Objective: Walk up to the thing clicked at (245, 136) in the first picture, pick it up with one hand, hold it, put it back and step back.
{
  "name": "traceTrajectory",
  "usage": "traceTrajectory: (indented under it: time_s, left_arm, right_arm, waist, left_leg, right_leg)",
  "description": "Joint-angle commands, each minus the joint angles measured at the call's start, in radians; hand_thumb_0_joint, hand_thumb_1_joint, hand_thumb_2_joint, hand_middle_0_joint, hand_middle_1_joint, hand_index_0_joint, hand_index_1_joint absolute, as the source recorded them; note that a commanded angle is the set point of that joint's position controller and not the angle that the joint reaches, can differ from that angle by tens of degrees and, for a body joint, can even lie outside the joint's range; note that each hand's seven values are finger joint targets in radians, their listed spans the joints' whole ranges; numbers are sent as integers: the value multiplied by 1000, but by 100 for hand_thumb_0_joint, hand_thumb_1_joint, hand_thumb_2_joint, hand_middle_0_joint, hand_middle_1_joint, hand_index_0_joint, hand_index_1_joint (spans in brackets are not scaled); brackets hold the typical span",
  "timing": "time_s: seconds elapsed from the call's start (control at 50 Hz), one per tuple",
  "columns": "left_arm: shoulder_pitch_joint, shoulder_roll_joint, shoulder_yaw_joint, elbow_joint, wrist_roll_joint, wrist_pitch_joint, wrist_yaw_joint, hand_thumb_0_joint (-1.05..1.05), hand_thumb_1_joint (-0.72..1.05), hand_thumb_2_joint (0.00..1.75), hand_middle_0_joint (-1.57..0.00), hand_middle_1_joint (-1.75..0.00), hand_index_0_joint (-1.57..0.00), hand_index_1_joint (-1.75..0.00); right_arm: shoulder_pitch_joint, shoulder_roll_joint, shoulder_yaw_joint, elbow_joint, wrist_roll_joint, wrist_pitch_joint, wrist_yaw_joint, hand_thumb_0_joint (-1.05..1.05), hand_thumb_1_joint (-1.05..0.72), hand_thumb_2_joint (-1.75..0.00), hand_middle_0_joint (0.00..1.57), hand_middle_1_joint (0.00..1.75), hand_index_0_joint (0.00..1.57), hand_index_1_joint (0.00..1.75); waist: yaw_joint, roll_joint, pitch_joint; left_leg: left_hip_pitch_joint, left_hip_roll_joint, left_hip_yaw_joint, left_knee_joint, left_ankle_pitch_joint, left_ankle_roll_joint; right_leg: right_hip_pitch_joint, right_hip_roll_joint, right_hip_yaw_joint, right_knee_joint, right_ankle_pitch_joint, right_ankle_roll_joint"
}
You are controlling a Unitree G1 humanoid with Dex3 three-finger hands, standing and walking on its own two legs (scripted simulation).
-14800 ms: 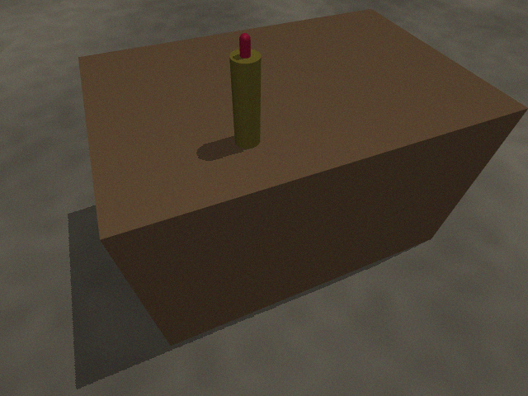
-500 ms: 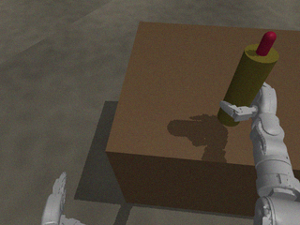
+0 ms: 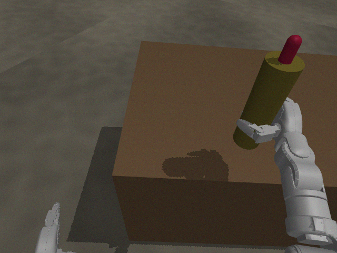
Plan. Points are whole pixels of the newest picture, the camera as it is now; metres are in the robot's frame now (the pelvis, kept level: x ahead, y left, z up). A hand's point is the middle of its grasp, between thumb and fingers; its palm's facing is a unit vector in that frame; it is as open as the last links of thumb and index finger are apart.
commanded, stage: lift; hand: right
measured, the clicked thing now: (265, 99) +0.37 -0.18 +0.20
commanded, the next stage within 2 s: hold in 0.46 s
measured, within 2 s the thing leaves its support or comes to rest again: neither
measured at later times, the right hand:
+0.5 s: hand (262, 120) +0.33 -0.17 +0.18, palm faces +0.16 +0.99 -0.04, open 9.6 cm
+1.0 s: hand (266, 115) +0.32 -0.17 +0.20, palm faces +0.14 +0.99 -0.05, open 9.6 cm
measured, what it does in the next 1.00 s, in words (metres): stands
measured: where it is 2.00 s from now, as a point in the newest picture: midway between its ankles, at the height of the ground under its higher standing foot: outside the picture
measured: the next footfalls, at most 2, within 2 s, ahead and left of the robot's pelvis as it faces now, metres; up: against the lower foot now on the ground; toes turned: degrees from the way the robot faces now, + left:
none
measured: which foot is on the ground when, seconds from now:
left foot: down 0.00-1.00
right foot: down 0.00-1.00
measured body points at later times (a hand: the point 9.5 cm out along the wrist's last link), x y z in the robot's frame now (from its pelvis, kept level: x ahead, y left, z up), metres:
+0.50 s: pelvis -0.01 +0.01 +0.00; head -0.03 +0.03 +0.45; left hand +0.15 +0.26 -0.07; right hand +0.32 -0.22 +0.18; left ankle -0.01 +0.12 -0.73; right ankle +0.03 -0.12 -0.73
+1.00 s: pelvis -0.01 +0.00 +0.00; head -0.03 +0.03 +0.45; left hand +0.17 +0.26 -0.07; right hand +0.31 -0.22 +0.21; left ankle -0.01 +0.12 -0.73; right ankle +0.03 -0.12 -0.73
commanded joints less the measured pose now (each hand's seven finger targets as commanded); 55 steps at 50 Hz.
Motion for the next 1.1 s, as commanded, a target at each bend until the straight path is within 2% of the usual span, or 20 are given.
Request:
traceTrajectory:
  time_s: [0.0, 0.04, 0.06, 0.08, 0.14, 0.28, 0.38, 0.44, 0.48, 0.54, 0.62, 0.68, 0.72, 0.86, 0.9, 0.98, 1.0, 1.04, 1.06, 1.08]
  left_arm:
    - [-200, 62, -28, -192, 3, -83, 17, 0, -55, 5, -4, -5, -4, -5]
    - [-179, 111, 20, -162, 8, -81, 30, 0, -54, 5, -4, -5, -4, -5]
    - [-159, 106, 11, -160, 10, -80, 30, 0, -54, 5, -4, -5, -4, -5]
    - [-138, 130, 32, -142, 10, -76, 33, 0, -54, 5, -4, -5, -4, -5]
    - [-103, 106, 18, -117, 11, -73, 36, 0, -54, 4, -4, -5, -4, -5]
    - [-144, 133, 51, -117, 8, -88, 43, 0, -55, 5, -4, -5, -4, -5]
    - [-221, 71, -14, -93, 9, -113, 39, 0, -55, 5, -4, -5, -4, -5]
    - [-233, 118, 20, -109, 14, -123, 48, 0, -55, 5, -4, -5, -5, -5]
    - [-207, 127, 26, -79, 16, -119, 54, 0, -55, 5, -5, -5, -5, -5]
    - [-209, 88, -8, -50, 12, -121, 52, 0, -56, 6, -5, -5, -5, -5]
    - [-202, 166, 69, -85, 14, -122, 61, 0, -55, 5, -5, -6, -5, -5]
    - [-170, 116, 34, -45, 10, -119, 56, 0, -55, 5, -5, -5, -5, -5]
    - [-178, 81, 10, -36, 11, -124, 53, 0, -55, 5, -5, -5, -5, -6]
    - [-205, 88, 9, 2, 13, -135, 44, 0, -56, 5, -5, -5, -5, -6]
    - [-247, 141, 57, -2, 13, -143, 50, 0, -55, 5, -5, -5, -5, -6]
    - [-249, 108, 20, -35, 14, -141, 54, 0, -55, 5, -5, -6, -5, -6]
    - [-247, 107, 13, -31, 13, -142, 57, 0, -56, 5, -5, -5, -5, -6]
    - [-214, 125, 38, -5, 13, -140, 64, 0, -56, 5, -5, -5, -5, -6]
    - [-229, 94, 3, -18, 13, -137, 60, 0, -56, 6, -5, -5, -5, -6]
    - [-232, 112, 29, -10, 9, -134, 61, 0, -56, 6, -5, -5, -5, -6]
  right_arm:
    - [-615, -235, -97, -506, 51, -129, -6, 0, -19, -132, 129, 145, 133, 145]
    - [-592, -256, -116, -525, 50, -112, -13, 0, -18, -131, 127, 144, 132, 144]
    - [-569, -246, -102, -517, 43, -97, -12, 0, -20, -133, 129, 145, 133, 145]
    - [-559, -261, -118, -531, 41, -81, -16, 0, -21, -133, 129, 146, 134, 146]
    - [-522, -240, -110, -545, 38, -54, -21, 0, -22, -132, 129, 145, 133, 145]
    - [-522, -227, -114, -560, 55, 0, -21, 0, -17, -132, 127, 144, 132, 144]
    - [-537, -211, -102, -603, 58, 8, -10, 0, -15, -131, 125, 143, 130, 143]
    - [-536, -233, -116, -661, 56, 22, -11, 0, -18, -131, 125, 142, 129, 142]
    - [-504, -227, -119, -661, 57, 37, -13, 0, -19, -130, 124, 141, 129, 141]
    - [-486, -204, -107, -668, 59, 56, -20, 0, -20, -132, 125, 142, 130, 142]
    - [-508, -245, -134, -708, 57, 73, -31, 0, -23, -136, 129, 146, 134, 146]
    - [-496, -211, -113, -698, 64, 86, -30, 0, -21, -135, 128, 146, 133, 146]
    - [-499, -209, -116, -700, 68, 94, -27, 0, -19, -134, 126, 145, 131, 145]
    - [-493, -182, -82, -749, 61, 139, -17, 0, -20, -136, 126, 145, 132, 145]
    - [-488, -198, -101, -766, 65, 152, -21, 0, -21, -136, 128, 146, 133, 146]
    - [-497, -203, -109, -819, 63, 167, -32, 0, -23, -137, 128, 147, 133, 147]
    - [-481, -191, -109, -805, 70, 177, -35, 0, -24, -136, 127, 145, 132, 145]
    - [-482, -202, -127, -771, 77, 188, -40, 0, -19, -135, 126, 145, 131, 145]
    - [-453, -204, -136, -762, 74, 193, -41, 0, -19, -135, 126, 145, 131, 145]
    - [-469, -213, -136, -771, 74, 200, -42, 0, -19, -137, 127, 147, 133, 147]
  waist:
    - [-31, 6, -392]
    - [-16, -9, -405]
    - [-8, -17, -390]
    - [-8, -21, -377]
    - [0, -33, -309]
    - [10, 36, -241]
    - [-27, 17, -270]
    - [-28, 9, -366]
    - [-22, 16, -354]
    - [-31, -7, -293]
    - [-12, 9, -312]
    - [-13, 12, -232]
    - [-18, 21, -238]
    - [-26, -37, -303]
    - [-28, -12, -304]
    - [-38, 23, -357]
    - [-36, 37, -316]
    - [-23, 54, -299]
    - [-43, 56, -310]
    - [-35, 29, -306]
  left_leg:
    - [20, -7, 29, -93, 302, 2]
    - [26, -3, 26, -98, 308, 1]
    - [29, -2, 26, -104, 311, 0]
    - [14, -2, 28, -109, 298, 1]
    - [9, 2, 25, -128, 266, 2]
    - [-19, 2, 23, -153, 225, -8]
    - [7, 1, 28, -152, 183, 0]
    - [43, 4, 25, -142, 239, -1]
    - [37, 8, 22, -142, 269, -2]
    - [25, 1, 34, -149, 238, 4]
    - [25, -5, 40, -156, 236, 0]
    - [1, -7, 42, -162, 202, 1]
    - [14, -4, 40, -167, 202, 0]
    - [21, -4, 45, -145, 278, 7]
    - [29, -5, 48, -145, 266, 5]
    - [64, -2, 47, -140, 314, 2]
    - [54, -3, 47, -145, 293, 0]
    - [51, -3, 47, -150, 287, -4]
    - [67, -1, 48, -146, 309, -6]
    - [56, 1, 43, -145, 306, -5]
  right_leg:
    - [280, 6, 20, -51, 230, -19]
    - [300, 9, 16, -53, 229, -20]
    - [298, 11, 13, -56, 226, -20]
    - [303, 10, 12, -65, 209, -20]
    - [270, 16, 8, -78, 166, -21]
    - [257, 11, 17, -100, 122, -25]
    - [252, 13, 25, -110, 96, -23]
    - [307, 14, 23, -98, 152, -23]
    - [310, 17, 20, -88, 183, -23]
    - [284, 14, 23, -103, 158, -21]
    - [305, 11, 25, -112, 148, -20]
    - [269, 12, 26, -122, 113, -21]
    - [260, 14, 26, -118, 119, -24]
    - [310, 10, 32, -100, 219, -17]
    - [306, 9, 34, -103, 205, -18]
    - [320, 13, 36, -88, 252, -22]
    - [303, 14, 33, -92, 228, -22]
    - [294, 14, 33, -94, 215, -26]
    - [287, 18, 31, -92, 237, -27]
    - [293, 18, 27, -90, 235, -24]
